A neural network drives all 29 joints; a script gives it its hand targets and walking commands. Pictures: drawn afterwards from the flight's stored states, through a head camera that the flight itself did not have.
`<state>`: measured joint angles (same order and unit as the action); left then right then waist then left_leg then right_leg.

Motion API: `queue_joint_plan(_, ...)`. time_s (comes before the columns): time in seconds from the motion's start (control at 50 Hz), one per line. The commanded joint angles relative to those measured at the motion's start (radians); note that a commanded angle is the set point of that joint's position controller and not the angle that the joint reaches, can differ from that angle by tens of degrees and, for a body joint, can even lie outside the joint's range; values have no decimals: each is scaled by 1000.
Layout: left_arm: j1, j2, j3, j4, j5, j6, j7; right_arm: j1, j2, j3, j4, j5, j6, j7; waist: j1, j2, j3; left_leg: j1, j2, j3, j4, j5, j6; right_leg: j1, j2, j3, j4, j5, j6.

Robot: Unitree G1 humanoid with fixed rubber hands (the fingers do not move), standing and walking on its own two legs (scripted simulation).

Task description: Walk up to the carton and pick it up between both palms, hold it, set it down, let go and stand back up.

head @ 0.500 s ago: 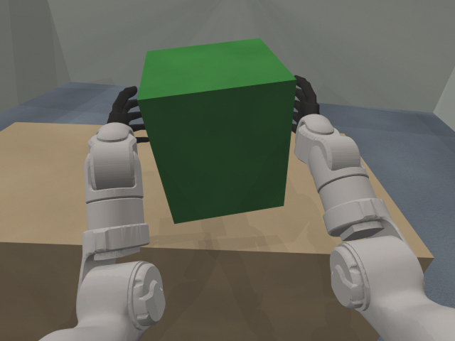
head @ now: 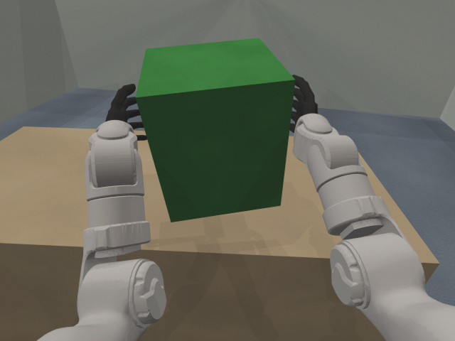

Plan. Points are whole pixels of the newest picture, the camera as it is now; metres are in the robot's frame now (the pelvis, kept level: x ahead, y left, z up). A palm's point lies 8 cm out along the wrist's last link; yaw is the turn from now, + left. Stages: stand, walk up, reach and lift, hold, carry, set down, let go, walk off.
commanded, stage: hold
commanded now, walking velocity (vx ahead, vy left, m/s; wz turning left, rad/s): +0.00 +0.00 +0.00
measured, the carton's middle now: (215, 129) +0.42 +0.00 +0.26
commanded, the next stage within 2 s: none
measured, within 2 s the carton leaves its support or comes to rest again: neither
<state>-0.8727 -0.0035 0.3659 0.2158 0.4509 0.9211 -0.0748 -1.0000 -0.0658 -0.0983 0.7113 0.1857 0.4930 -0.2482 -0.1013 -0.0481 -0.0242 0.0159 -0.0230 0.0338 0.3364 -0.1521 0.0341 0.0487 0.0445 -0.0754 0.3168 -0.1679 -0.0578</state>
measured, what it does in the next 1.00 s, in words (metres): stands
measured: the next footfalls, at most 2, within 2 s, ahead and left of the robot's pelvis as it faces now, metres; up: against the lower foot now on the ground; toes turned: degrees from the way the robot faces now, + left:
none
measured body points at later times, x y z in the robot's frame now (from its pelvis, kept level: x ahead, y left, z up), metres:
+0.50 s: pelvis +0.00 -0.01 +0.00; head -0.09 +0.01 +0.44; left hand +0.37 +0.15 +0.29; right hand +0.38 -0.15 +0.29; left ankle +0.04 +0.10 -0.75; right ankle +0.02 -0.08 -0.75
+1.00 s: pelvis +0.01 -0.01 +0.00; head -0.09 +0.01 +0.44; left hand +0.37 +0.16 +0.30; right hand +0.38 -0.15 +0.30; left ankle +0.04 +0.10 -0.75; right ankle +0.02 -0.08 -0.75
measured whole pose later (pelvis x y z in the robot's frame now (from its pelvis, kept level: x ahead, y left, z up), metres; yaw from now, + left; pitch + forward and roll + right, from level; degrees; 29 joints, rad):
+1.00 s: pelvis +0.01 -0.01 +0.00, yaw +0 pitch -12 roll +0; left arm -0.85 0.02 0.38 0.16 0.46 0.94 -0.14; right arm -0.97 -0.06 -0.05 0.62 0.22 0.57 -0.29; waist -0.10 -0.05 -0.03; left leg 0.05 -0.01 0.03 0.32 -0.16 0.02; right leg 0.09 0.05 -0.08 0.29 -0.18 -0.07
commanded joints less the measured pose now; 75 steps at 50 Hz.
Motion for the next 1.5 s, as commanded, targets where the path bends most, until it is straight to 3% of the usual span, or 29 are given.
queue_joint_plan(0.0, -771, -389, -312, -69, -206, -79, -193, -737, 518, 224, -218, 110, -32, 164, 5, 45, -279, -58, 29, 0, -112, 27, -11, 115, -10, 21, -41, 95, 88)
queue_joint_plan(0.02, -781, -392, -327, -70, -222, -83, -195, -726, 521, 212, -210, 109, -30, 162, -16, 45, -282, -37, 22, 1, -101, 30, -16, 99, -17, 25, -48, 108, 92)
queue_joint_plan(0.12, -752, -381, -309, -24, -216, -78, -212, -715, 502, 208, -208, 110, -24, 153, -27, 46, -243, -18, 16, -1, -88, 63, -22, 78, -19, 22, -62, 142, 97)
queue_joint_plan(0.14, -759, -380, -302, -41, -219, -83, -215, -735, 508, 222, -234, 118, -25, 152, -6, 49, -277, -16, 14, -4, -92, 53, -21, 86, -20, 19, -64, 123, 95)
queue_joint_plan(0.18, -796, -370, -301, -55, -212, -88, -215, -706, 515, 205, -181, 110, -15, 153, -18, 64, -257, -15, 16, -5, -98, 45, -23, 59, -27, 19, -65, 103, 95)
queue_joint_plan(0.2, -773, -365, -283, -15, -210, -85, -216, -748, 517, 223, -219, 113, -23, 155, 8, 33, -257, -34, 15, -5, -95, 31, -10, 58, -27, 19, -68, 94, 98)
queue_joint_plan(0.28, -770, -378, -320, -73, -233, -93, -213, -714, 519, 229, -253, 132, -21, 137, -29, 63, -305, 6, 7, -7, -68, 94, -25, 87, -31, 30, -60, 177, 102)
queue_joint_plan(0.32, -764, -377, -317, -52, -224, -83, -215, -684, 490, 202, -211, 115, -5, 139, -41, 90, -257, -1, 11, -5, -89, 32, -33, 44, -33, 28, -71, 103, 93)
queue_joint_plan(0.34, -765, -373, -302, -53, -211, -82, -218, -706, 505, 220, -230, 118, -8, 141, -4, 92, -261, -26, 9, -1, -88, 30, -26, 57, -36, 30, -69, 80, 91)
queue_joint_plan(0.38, -780, -362, -288, -22, -202, -80, -218, -714, 502, 202, -196, 105, -6, 147, -6, 73, -213, -53, 17, 0, -104, -1, -24, 40, -33, 27, -70, 57, 92)
queue_joint_plan(0.4, -777, -368, -300, -69, -217, -85, -217, -751, 534, 232, -284, 120, -18, 145, 13, 53, -304, -27, 8, 3, -87, 32, -12, 77, -40, 36, -72, 97, 102)
queue_joint_plan(0.44, -810, -390, -355, -133, -250, -94, -203, -723, 541, 252, -272, 148, -15, 137, -22, 95, -343, 3, 11, -10, -59, 111, -34, 89, -27, 27, -39, 187, 103)
queue_joint_plan(0.46, -791, -389, -353, -115, -259, -94, -200, -739, 542, 259, -307, 151, -19, 131, -25, 65, -368, 12, 2, -6, -53, 98, -25, 91, -32, 32, -46, 198, 111)
queue_joint_plan(0.48, -788, -383, -335, -123, -249, -93, -193, -770, 566, 299, -342, 167, -26, 129, 17, 62, -396, 11, -6, -10, -44, 110, -17, 104, -38, 33, -41, 213, 115)
queue_joint_plan(0.5, -785, -389, -353, -118, -248, -92, -189, -733, 550, 278, -311, 161, -17, 123, -16, 77, -359, 18, 1, -13, -50, 103, -25, 87, -31, 28, -40, 220, 113)
queue_joint_plan(0.58, -719, -337, -277, -83, -196, -66, -210, -698, 516, 279, -306, 151, 6, 111, 9, 35, -297, 29, -8, 2, -74, 71, -10, 105, -37, 25, -69, 198, 122)
queue_joint_plan(0.68, -756, -353, -322, -105, -225, -65, -230, -692, 505, 259, -309, 155, 12, 104, -34, 71, -268, 17, -2, 0, -70, 68, -32, 81, -33, 17, -66, 185, 118)
queue_joint_plan(0.74, -735, -371, -327, -111, -225, -63, -233, -701, 508, 275, -337, 157, 18, 108, -16, 61, -280, 5, 5, -5, -74, 96, -33, 107, -26, 16, -57, 195, 113)
queue_joint_plan(0.78, -732, -385, -346, -115, -234, -61, -232, -695, 496, 261, -338, 157, 20, 111, -37, 88, -285, 8, 8, 0, -68, 136, -47, 113, -14, 13, -50, 208, 103)
queue_joint_plan(0.82, -712, -376, -335, -123, -223, -54, -233, -682, 494, 267, -347, 160, 25, 108, -27, 91, -283, 10, 5, -1, -70, 130, -44, 116, -22, 22, -51, 221, 104)
queue_joint_plan(0.84, -694, -366, -305, -101, -211, -48, -232, -716, 502, 293, -358, 171, 22, 111, 11, 71, -271, -7, 3, -3, -71, 122, -30, 117, -23, 20, -52, 204, 106)
queue_joint_plan(0.86, -704, -361, -307, -97, -199, -44, -232, -686, 486, 266, -312, 162, 34, 111, -10, 77, -243, -2, 10, -1, -88, 99, -35, 106, -17, 17, -57, 179, 101)
queue_joint_plan(0.94, -717, -372, -327, -168, -219, -49, -229, -666, 496, 282, -318, 179, 31, 121, -4, 84, -279, 23, 14, 1, -73, 168, -47, 108, -11, 18, -45, 211, 98)
queue_joint_plan(0.96, -709, -368, -330, -175, -222, -44, -231, -641, 485, 281, -310, 176, 36, 122, -18, 79, -291, 32, 14, 4, -72, 184, -52, 129, -4, 15, -44, 229, 98)
queue_joint_plan(0.98, -632, -357, -350, -28, -249, -34, -250, -666, 432, 221, -351, 133, 34, 112, -84, 29, -184, -29, 15, -4, -69, 56, -31, 68, -45, 51, -80, 253, 115)
queue_joint_plan(1.04, -702, -383, -343, -94, -248, -61, -258, -668, 491, 241, -338, 145, 36, 107, -55, 49, -240, -41, 7, -10, -84, 14, -23, 70, -41, 47, -55, 227, 121)
queue_joint_plan(1.16, -704, -389, -350, -151, -249, -74, -208, -693, 532, 311, -382, 181, 12, 122, -10, 61, -343, -22, 0, -15, -58, 139, -22, 127, -19, 34, -22, 297, 124)
queue_joint_plan(1.46, -742, -403, -348, -87, -237, -78, -186, -710, 498, 222, -283, 116, -18, 151, -24, 65, -300, -67, 21, -3, -100, -7, -15, 86, -17, 37, -45, 96, 100)
queue_joint_plan(1.48, -811, -396, -350, -150, -236, -87, -181, -767, 538, 266, -296, 139, -20, 156, 24, 97, -376, -44, 17, 1, -90, 35, -16, 102, -15, 23, -28, 90, 91)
